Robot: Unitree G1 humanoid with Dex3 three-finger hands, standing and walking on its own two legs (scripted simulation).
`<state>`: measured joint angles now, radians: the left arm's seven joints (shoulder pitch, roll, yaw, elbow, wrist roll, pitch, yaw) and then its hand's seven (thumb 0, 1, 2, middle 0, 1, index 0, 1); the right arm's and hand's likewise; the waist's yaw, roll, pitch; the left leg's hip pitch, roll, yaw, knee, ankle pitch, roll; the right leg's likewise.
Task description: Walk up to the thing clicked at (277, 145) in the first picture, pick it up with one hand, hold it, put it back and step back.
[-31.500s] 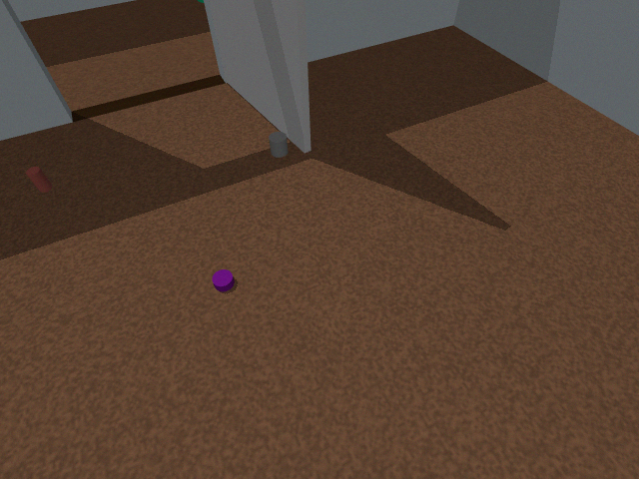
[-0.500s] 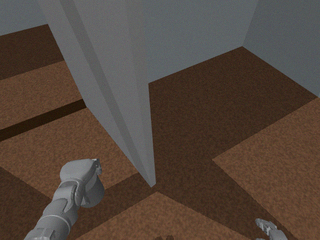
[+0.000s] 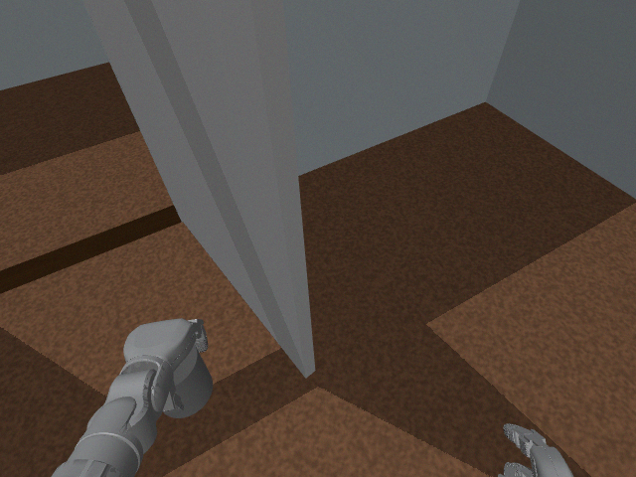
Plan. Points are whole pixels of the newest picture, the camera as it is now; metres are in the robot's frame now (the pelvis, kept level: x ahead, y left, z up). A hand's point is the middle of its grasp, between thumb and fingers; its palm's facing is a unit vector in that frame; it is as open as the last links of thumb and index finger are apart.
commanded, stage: hold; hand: left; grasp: from above
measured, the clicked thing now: (176, 376) +0.30 +0.22 -0.12
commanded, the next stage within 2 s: crouch in 1.02 s
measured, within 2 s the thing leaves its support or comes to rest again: neither
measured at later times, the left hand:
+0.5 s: hand (160, 375) +0.28 +0.22 -0.06, palm faces -0.49 -0.05 -0.87, open 10.4 cm
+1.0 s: hand (165, 372) +0.28 +0.22 -0.06, palm faces -0.49 -0.05 -0.87, open 10.4 cm
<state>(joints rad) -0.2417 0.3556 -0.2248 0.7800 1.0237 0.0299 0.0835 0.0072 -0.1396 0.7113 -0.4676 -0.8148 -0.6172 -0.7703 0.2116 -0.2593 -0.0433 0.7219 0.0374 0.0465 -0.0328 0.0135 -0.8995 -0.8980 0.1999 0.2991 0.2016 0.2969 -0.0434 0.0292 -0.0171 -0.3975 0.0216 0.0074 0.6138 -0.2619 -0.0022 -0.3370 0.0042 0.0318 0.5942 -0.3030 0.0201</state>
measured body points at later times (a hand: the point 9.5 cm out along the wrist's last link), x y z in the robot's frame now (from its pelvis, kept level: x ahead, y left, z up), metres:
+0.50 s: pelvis -0.01 +0.00 +0.00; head +0.00 -0.01 +0.45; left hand +0.30 +0.22 -0.01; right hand +0.13 -0.26 -0.11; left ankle +0.03 +0.12 -0.73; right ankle +0.00 -0.13 -0.73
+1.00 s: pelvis -0.01 +0.00 +0.01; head +0.00 -0.01 +0.46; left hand +0.30 +0.22 -0.01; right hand +0.12 -0.26 -0.11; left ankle +0.03 +0.12 -0.73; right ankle +0.00 -0.13 -0.73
